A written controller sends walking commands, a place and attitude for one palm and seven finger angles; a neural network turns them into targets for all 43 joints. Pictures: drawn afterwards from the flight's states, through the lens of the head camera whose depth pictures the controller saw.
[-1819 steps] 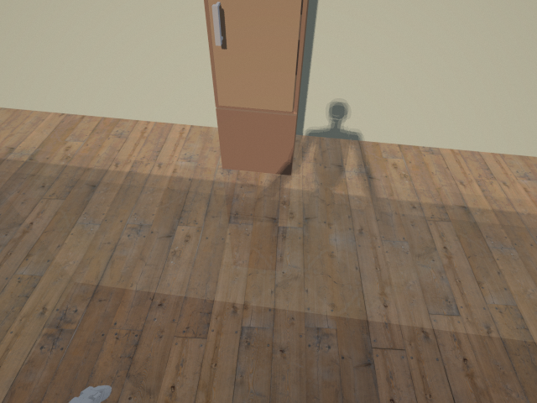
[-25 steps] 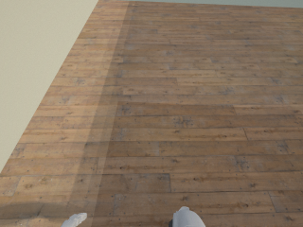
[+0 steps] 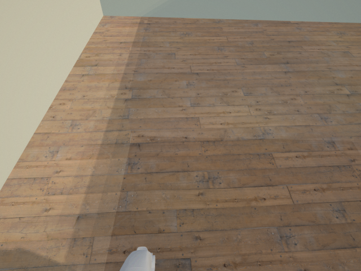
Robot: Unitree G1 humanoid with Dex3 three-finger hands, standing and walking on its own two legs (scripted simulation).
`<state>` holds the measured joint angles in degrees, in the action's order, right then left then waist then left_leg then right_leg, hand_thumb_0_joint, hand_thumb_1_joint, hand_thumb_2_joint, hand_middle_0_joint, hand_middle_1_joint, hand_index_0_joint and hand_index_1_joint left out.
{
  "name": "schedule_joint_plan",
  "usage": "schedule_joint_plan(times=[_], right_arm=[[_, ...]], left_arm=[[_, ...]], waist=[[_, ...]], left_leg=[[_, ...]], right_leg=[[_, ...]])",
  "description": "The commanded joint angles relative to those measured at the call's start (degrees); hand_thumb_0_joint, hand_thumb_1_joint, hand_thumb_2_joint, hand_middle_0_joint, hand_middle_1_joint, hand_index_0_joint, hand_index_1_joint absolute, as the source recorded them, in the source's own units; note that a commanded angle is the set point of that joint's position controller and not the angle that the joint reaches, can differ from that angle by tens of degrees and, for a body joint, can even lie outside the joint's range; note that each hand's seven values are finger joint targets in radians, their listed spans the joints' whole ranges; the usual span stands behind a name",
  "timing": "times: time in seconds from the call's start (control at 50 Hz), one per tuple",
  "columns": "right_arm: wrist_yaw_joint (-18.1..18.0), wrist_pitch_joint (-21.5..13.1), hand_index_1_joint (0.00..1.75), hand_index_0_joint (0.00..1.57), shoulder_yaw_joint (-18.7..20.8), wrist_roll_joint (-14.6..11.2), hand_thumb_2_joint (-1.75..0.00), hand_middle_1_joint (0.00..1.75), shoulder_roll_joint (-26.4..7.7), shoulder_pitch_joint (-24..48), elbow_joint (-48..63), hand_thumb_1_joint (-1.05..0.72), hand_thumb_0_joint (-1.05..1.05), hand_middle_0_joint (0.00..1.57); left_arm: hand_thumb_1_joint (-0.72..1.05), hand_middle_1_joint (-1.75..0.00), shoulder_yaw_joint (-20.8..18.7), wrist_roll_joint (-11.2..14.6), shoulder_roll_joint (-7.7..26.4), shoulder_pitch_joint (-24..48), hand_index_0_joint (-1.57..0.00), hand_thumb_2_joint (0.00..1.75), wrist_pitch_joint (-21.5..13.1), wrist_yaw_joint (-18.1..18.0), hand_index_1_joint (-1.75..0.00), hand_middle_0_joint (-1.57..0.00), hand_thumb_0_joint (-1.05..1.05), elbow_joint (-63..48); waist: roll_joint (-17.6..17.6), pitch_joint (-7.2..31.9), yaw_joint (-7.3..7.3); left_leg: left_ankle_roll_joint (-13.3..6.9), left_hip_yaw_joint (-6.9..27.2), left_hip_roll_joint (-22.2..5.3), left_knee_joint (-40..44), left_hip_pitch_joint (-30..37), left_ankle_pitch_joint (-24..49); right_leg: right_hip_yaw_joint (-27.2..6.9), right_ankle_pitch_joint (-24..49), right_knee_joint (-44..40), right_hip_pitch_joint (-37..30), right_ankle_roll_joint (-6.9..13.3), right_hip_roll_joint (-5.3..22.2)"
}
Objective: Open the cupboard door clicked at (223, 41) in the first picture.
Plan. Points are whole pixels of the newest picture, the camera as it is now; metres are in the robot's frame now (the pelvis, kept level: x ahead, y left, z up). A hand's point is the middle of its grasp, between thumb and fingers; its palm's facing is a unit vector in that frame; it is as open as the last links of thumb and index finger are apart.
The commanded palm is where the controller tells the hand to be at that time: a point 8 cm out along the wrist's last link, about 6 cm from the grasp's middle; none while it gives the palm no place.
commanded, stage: walk to a spot facing it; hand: left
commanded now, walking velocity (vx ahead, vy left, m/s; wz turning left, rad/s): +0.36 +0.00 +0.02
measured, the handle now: out of the picture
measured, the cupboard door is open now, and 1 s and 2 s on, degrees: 50 50 50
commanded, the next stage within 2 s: turn to face it in 0.14 s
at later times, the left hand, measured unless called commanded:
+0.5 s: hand (116, 207) +0.31 +0.22 -0.17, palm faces +0.07 -0.97 -0.22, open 7.3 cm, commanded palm none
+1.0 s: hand (105, 234) +0.24 +0.24 -0.20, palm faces +0.41 -0.88 -0.24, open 7.3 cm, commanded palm none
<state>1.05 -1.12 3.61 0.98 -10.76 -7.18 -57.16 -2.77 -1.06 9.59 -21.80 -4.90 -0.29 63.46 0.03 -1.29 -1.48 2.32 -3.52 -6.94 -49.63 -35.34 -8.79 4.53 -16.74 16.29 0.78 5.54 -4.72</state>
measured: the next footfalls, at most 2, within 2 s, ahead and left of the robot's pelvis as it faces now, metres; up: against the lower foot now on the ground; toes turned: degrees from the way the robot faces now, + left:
left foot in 0.16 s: +0.23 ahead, +0.13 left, +0.00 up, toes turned +6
right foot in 0.56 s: +0.32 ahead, -0.10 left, +0.00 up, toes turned +0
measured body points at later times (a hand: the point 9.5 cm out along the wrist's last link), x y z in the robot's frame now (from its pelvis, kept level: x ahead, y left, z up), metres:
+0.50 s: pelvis +0.21 +0.02 +0.00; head +0.24 +0.03 +0.44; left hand +0.30 +0.27 -0.15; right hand +0.19 -0.21 -0.16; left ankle +0.20 +0.13 -0.74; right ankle +0.28 -0.10 -0.72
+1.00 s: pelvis +0.28 +0.03 -0.02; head +0.31 +0.07 +0.42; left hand +0.22 +0.29 -0.18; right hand +0.50 -0.17 -0.14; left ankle +0.28 +0.13 -0.74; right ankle +0.28 -0.11 -0.70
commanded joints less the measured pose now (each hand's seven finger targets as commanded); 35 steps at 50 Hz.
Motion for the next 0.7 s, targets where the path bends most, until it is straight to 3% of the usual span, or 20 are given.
schedule_joint_plan(times=[0.0,0.06,0.08,0.1,0.12,0.14,0.16,0.18,0.22,0.26,0.3,0.34,0.42,0.48,0.5,0.52,0.54,0.56,0.62,0.68], right_arm=[[0.7,-1.5,0.30,0.20,-0.5,-0.1,-0.90,0.30,-1.8,6.5,5.2,-0.90,0.00,0.20],[0.2,-2.1,0.30,0.20,-0.6,0.0,-0.90,0.30,-2.5,4.8,4.5,-0.90,0.00,0.20],[-0.3,-2.3,0.30,0.20,-0.5,0.2,-0.90,0.30,-3.0,0.4,2.9,-0.90,0.00,0.20],[-0.8,-2.4,0.30,0.20,-0.1,0.5,-0.90,0.30,-4.9,-7.1,0.4,-0.90,0.00,0.20],[-1.4,-2.6,0.30,0.20,0.9,1.1,-0.90,0.30,-9.0,-16.6,-1.7,-0.90,0.00,0.20],[-2.0,-2.9,0.30,0.20,2.0,1.8,-0.90,0.30,-14.5,-23.1,-2.9,-0.90,0.00,0.20],[-2.4,-2.3,0.30,0.20,1.8,0.8,-0.90,0.30,-14.7,-23.6,-2.9,-0.90,0.00,0.20],[-2.3,-2.2,0.30,0.20,1.4,0.6,-0.90,0.30,-13.8,-19.3,-1.9,-0.90,0.00,0.20],[-2.7,-3.0,0.30,0.20,-0.3,0.7,-0.90,0.30,-6.5,-12.2,-0.4,-0.90,0.00,0.20],[-3.0,-3.9,0.30,0.20,-1.4,0.2,-0.90,0.30,-4.2,-11.1,-0.9,-0.90,0.00,0.20],[-3.1,-3.9,0.30,0.20,-1.5,0.0,-0.90,0.30,-4.2,-10.8,-1.6,-0.90,0.00,0.20],[-2.9,-3.5,0.30,0.20,-1.0,0.0,-0.90,0.30,-3.9,-10.9,-1.2,-0.90,0.00,0.20],[-2.6,-1.3,0.30,0.20,-0.2,0.2,-0.90,0.30,-7.4,-10.5,-0.8,-0.90,0.00,0.20],[-2.5,0.0,0.30,0.20,0.2,0.2,-0.90,0.30,-8.1,-9.5,0.0,-0.90,0.00,0.20],[-2.3,0.3,0.30,0.20,0.3,0.0,-0.90,0.30,-7.7,-8.8,0.4,-0.90,0.00,0.20],[-2.0,0.3,0.30,0.20,-0.1,-0.5,-0.90,0.30,-5.3,-9.9,1.1,-0.90,0.00,0.20],[-1.9,0.3,0.30,0.20,-0.2,-0.5,-0.90,0.30,-3.1,-11.1,2.0,-0.90,0.00,0.20],[-1.9,0.8,0.30,0.20,0.3,-0.4,-0.90,0.30,-4.9,-11.1,2.2,-0.90,0.00,0.20],[-1.3,2.2,0.30,0.20,0.3,-0.4,-0.90,0.30,-3.7,-8.9,1.5,-0.90,0.00,0.20],[-0.5,3.1,0.30,0.20,0.0,-0.2,-0.90,0.30,-2.3,-8.0,2.2,-0.90,0.00,0.20]], left_arm=[[0.90,-0.30,-0.4,0.0,6.2,-5.7,-0.20,0.90,-1.0,-0.7,-0.30,-0.20,0.00,-0.2],[0.90,-0.30,-0.6,0.0,7.8,-5.4,-0.20,0.90,-0.9,-1.0,-0.30,-0.20,0.00,0.4],[0.90,-0.30,-0.7,0.1,7.9,-5.0,-0.20,0.90,-0.8,-1.0,-0.30,-0.20,0.00,0.7],[0.90,-0.30,-0.7,0.2,7.9,-4.7,-0.20,0.90,-0.7,-1.1,-0.30,-0.20,0.00,0.9],[0.90,-0.30,-0.8,0.6,6.9,-4.8,-0.20,0.90,-0.6,-0.9,-0.30,-0.20,0.00,-0.1],[0.90,-0.30,-0.1,1.5,3.7,-8.9,-0.20,0.90,-0.6,-0.3,-0.30,-0.20,0.00,-0.8],[0.90,-0.30,0.1,1.2,4.3,-4.9,-0.20,0.90,-0.8,-0.5,-0.30,-0.20,0.00,-2.3],[0.90,-0.30,-0.4,0.6,4.1,-1.8,-0.20,0.90,-0.5,-0.6,-0.30,-0.20,0.00,-3.5],[0.90,-0.30,-0.5,-0.1,2.5,2.1,-0.20,0.90,0.9,0.0,-0.30,-0.20,0.00,-3.5],[0.90,-0.30,-0.3,-0.4,-0.1,-1.0,-0.20,0.90,2.4,0.5,-0.30,-0.20,0.00,-2.7],[0.90,-0.30,0.0,-0.2,-1.1,-2.0,-0.20,0.90,3.2,0.3,-0.30,-0.20,0.00,-2.6],[0.90,-0.30,0.0,-0.3,-0.9,-0.1,-0.20,0.90,3.8,0.0,-0.30,-0.20,0.00,-3.6],[0.90,-0.30,-0.6,-0.1,2.2,6.1,-0.20,0.90,4.3,0.0,-0.30,-0.20,0.00,-6.7],[0.90,-0.30,-1.4,0.1,4.4,6.6,-0.20,0.90,4.2,-0.3,-0.30,-0.20,0.00,-8.0],[0.90,-0.30,-1.9,0.1,6.1,5.1,-0.20,0.90,3.7,-0.4,-0.30,-0.20,0.00,-8.0],[0.90,-0.30,-2.6,-0.3,9.8,3.4,-0.20,0.90,3.0,-0.8,-0.30,-0.20,0.00,-7.8],[0.90,-0.30,-3.5,-0.5,14.7,0.2,-0.20,0.90,2.8,-1.2,-0.30,-0.20,0.00,-7.7],[0.90,-0.30,-3.1,0.0,15.2,-0.2,-0.20,0.90,3.0,-1.5,-0.30,-0.20,0.00,-8.3],[0.90,-0.30,-2.1,0.1,10.0,7.7,-0.20,0.90,3.5,-2.2,-0.30,-0.20,0.00,-10.5],[0.90,-0.30,-1.8,-0.1,9.3,8.9,-0.20,0.90,3.4,-2.0,-0.30,-0.20,0.00,-11.2]], waist=[[3.7,-5.3,-0.67],[3.9,-3.8,1.23],[4.3,-2.0,3.36],[3.1,1.2,6.47],[-1.5,7.2,9.97],[-14.2,16.5,9.79],[-11.6,16.2,9.33],[-5.1,7.6,7.46],[-4.7,-2.0,3.66],[-5.5,-2.0,0.70],[-5.2,0.2,-0.79],[-6.2,1.4,-0.44],[-8.0,0.4,0.38],[-7.9,0.1,-0.71],[-4.8,0.2,-1.77],[4.9,3.2,-2.35],[17.4,6.8,-3.29],[14.6,8.8,-3.53],[10.8,4.5,0.29],[10.0,2.7,1.62]], left_leg=[[-1.1,-0.8,0.8,6.7,-3.5,-0.6],[-3.0,-4.2,4.7,13.2,5.7,-3.5],[-3.8,-5.8,6.8,15.4,12.6,-2.5],[-4.6,-5.2,7.3,18.8,24.2,1.1],[-8.1,4.0,-0.5,18.9,39.6,7.3],[-15.7,26.2,-17.3,21.9,53.7,13.8],[-18.7,32.7,-22.0,28.8,50.3,18.2],[-18.8,28.1,-21.7,30.8,39.9,12.0],[-13.2,18.0,-15.8,34.5,24.7,10.3],[-11.3,8.7,-10.6,34.7,20.3,22.5],[-10.7,4.3,-7.2,33.6,19.2,29.5],[-11.1,3.5,-5.7,32.7,17.5,29.5],[-11.6,9.2,-6.1,31.7,14.6,15.9],[-9.4,12.1,-4.5,27.2,12.8,11.0],[-7.2,11.1,-2.5,24.0,10.5,6.5],[-4.0,6.9,2.2,15.8,3.6,-3.1],[-0.4,-0.7,8.6,0.5,0.1,-25.5],[-0.5,2.1,6.1,-11.9,1.9,-30.2],[0.6,3.3,2.5,-20.2,0.0,-21.1],[1.4,0.4,2.8,-13.8,3.4,-16.9]], right_leg=[[-11.2,32.7,-4.0,-4.2,4.8,19.2],[-8.1,49.6,2.6,-5.6,3.5,18.7],[-6.1,55.7,7.4,-4.0,2.4,17.7],[-4.9,54.3,16.4,0.7,0.8,15.9],[-2.8,38.9,29.1,12.1,-1.6,12.7],[0.2,0.0,50.6,25.9,-3.7,4.2],[-5.3,-14.3,61.4,29.7,-2.7,3.6],[-6.6,-12.8,64.4,32.5,-2.6,6.5],[-7.0,-4.0,63.1,33.2,-4.1,9.8],[-5.2,-1.4,55.0,28.5,-5.8,10.6],[-3.1,-0.4,44.9,23.5,-6.6,10.4],[-1.5,1.8,35.7,19.8,-7.2,9.6],[0.3,2.8,27.0,16.3,-7.8,7.3],[0.6,5.2,17.6,10.2,-7.8,6.4],[-1.4,8.4,12.3,5.8,-7.5,8.2],[-10.4,17.3,8.2,-3.2,-5.3,17.6],[-21.3,28.9,4.1,-6.4,1.5,32.3],[-22.1,29.8,3.2,-2.8,6.3,35.8],[-8.7,34.0,4.8,2.4,3.5,28.0],[-0.5,34.3,4.5,6.3,1.1,25.0]])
